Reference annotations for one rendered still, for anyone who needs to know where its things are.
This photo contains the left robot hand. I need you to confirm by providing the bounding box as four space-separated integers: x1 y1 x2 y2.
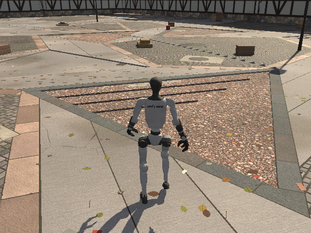
127 128 138 136

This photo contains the left robot forearm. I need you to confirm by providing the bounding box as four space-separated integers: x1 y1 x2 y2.
128 116 135 130

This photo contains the robot left thigh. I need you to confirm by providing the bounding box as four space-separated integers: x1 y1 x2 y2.
138 136 148 172

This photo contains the left robot upper arm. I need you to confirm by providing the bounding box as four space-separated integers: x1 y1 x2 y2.
131 98 146 123

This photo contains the right robot hand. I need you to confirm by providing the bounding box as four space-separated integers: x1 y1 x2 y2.
177 139 189 152

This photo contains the humanoid robot head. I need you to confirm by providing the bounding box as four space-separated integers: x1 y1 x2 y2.
148 77 164 100

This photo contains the right robot forearm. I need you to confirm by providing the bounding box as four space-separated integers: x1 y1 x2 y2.
176 118 187 141

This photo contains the right robot upper arm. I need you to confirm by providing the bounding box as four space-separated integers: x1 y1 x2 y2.
166 98 180 126

